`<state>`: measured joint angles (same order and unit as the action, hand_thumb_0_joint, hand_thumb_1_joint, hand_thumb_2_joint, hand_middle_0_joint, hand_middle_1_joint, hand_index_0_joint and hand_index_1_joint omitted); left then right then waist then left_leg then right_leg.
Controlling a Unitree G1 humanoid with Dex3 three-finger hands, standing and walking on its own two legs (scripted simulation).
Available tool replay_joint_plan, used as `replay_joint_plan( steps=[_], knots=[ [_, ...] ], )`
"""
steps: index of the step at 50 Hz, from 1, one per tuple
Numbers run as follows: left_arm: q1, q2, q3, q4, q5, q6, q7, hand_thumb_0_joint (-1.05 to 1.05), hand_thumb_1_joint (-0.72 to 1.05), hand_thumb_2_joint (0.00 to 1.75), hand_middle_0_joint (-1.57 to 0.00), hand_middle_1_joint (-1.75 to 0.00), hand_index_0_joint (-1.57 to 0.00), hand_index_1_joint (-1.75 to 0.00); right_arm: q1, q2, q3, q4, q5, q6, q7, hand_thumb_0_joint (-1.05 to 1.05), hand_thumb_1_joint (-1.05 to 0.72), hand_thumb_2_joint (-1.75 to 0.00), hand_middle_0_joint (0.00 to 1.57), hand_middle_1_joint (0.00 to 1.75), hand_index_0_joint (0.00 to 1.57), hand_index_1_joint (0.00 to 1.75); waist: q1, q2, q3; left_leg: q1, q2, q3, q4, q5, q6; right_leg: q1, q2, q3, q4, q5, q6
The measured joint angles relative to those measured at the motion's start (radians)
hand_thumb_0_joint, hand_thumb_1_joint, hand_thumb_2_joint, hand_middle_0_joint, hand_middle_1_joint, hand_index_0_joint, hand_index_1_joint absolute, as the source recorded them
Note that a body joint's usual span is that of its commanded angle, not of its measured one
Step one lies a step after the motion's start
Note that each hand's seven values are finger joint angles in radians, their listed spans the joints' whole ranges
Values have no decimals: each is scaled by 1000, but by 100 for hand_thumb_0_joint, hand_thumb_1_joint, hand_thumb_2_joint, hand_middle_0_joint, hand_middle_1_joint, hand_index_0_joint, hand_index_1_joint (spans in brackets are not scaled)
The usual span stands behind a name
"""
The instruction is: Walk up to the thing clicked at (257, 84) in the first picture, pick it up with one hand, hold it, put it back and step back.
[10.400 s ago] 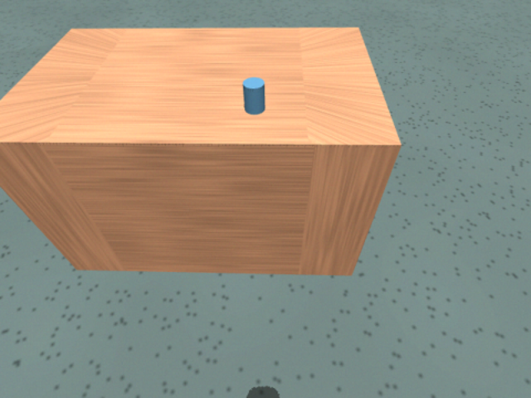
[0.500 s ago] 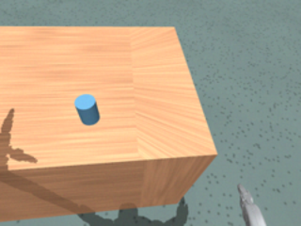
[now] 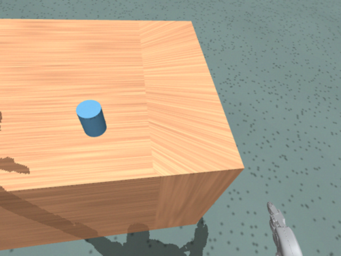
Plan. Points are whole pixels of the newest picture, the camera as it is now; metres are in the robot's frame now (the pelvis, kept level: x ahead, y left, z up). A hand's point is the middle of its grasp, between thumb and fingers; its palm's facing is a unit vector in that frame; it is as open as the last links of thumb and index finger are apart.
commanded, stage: go down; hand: left
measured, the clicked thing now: (92, 119) +0.49 +0.18 +0.00
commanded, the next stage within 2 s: approach in 0.42 s
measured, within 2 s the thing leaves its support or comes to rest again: neither
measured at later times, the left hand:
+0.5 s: hand out of the picture +0.44 +0.37 +0.14, palm faces +0.16 -0.99 +0.00, open 17.6 cm
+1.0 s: hand (47, 115) +0.47 +0.27 +0.04, palm faces +0.05 -1.00 +0.06, open 17.6 cm
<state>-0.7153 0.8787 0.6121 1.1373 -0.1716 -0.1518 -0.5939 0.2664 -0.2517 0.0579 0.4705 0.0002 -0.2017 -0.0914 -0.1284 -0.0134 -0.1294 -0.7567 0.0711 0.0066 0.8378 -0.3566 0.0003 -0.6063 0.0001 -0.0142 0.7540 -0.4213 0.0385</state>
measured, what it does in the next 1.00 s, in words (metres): stands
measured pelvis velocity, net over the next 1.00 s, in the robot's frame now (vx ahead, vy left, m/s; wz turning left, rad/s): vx -0.01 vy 0.00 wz -0.01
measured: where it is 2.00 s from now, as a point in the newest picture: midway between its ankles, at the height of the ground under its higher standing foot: outside the picture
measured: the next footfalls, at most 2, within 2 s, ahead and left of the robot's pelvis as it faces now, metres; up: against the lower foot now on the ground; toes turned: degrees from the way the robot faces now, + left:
none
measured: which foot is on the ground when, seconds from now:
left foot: down 0.00-1.00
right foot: down 0.00-1.00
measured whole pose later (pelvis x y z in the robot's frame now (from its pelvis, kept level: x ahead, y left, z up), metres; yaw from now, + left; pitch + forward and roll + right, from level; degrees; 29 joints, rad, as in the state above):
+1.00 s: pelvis -0.01 +0.00 -0.03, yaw -1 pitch +21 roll -4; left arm -0.81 0.69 0.50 1.14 -0.14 -0.24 -0.43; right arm 0.31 -0.25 0.06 0.23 -0.02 -0.15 -0.02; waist -0.19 -0.03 -0.12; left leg -0.96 0.08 -0.01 1.01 -0.41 0.00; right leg -0.81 0.01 -0.02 0.94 -0.49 0.04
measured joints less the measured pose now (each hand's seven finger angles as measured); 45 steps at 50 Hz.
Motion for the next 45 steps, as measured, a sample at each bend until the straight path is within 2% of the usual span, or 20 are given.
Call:
replay_joint_plan(
  steps=[22, 31, 39, 45],
  knots=[
    [-89, 55, -3, 43, 35, 25, 24, -1, -58, 7, -6, -6, -5, -7, 22, 3, 10, -71, -1, 20, 13, -1, 52, -5, 6, 5, 6, 5, -18, 4, -6, -55, 6, -4, 48, -23, 4, -48, 6, -1, 34, -15, 4],
    [-65, 49, -1, 30, 38, 30, 27, -1, -57, 8, -6, -7, -4, -8, 45, 0, 12, -107, 3, 27, 19, -1, 52, -5, 6, 5, 5, 5, -18, 5, -14, -59, 7, -2, 54, -31, 4, -53, 7, 1, 38, -21, 4],
    [-60, -18, -58, 32, 15, -7, 36, -1, -56, 8, -5, -7, -3, -9, 35, 14, 28, -107, -4, 33, 33, -1, 54, -5, 6, 5, 5, 5, -11, 5, -16, -96, 3, -12, 87, -40, 1, -88, 4, -7, 78, -39, 2],
    [-71, -119, -95, 19, 13, -50, 90, -1, -57, 9, -5, -7, -3, -9, 33, 12, 19, -181, -13, 39, 55, -1, 54, -5, 6, 5, 6, 5, -29, -1, -6, -151, 2, -18, 131, -48, 0, -145, 3, -11, 134, -56, 1]
  ],
)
